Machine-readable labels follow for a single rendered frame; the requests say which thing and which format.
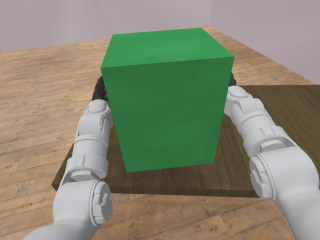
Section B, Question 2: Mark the right robot forearm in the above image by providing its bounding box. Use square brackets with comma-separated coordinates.
[224, 85, 320, 187]

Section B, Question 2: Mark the robot right hand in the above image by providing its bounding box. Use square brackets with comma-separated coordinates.
[228, 73, 237, 87]

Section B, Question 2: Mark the table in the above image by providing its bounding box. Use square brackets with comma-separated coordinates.
[51, 84, 320, 198]

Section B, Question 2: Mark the robot right upper arm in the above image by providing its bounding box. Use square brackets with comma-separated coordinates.
[249, 146, 320, 240]

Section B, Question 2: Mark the robot left hand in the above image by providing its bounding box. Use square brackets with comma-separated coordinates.
[92, 76, 110, 107]

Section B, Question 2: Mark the robot left upper arm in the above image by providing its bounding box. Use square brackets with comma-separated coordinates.
[22, 180, 113, 240]

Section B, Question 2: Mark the carton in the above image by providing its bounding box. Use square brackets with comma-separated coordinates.
[100, 27, 234, 173]

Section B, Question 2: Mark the left robot forearm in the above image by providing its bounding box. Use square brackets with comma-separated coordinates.
[52, 99, 114, 220]

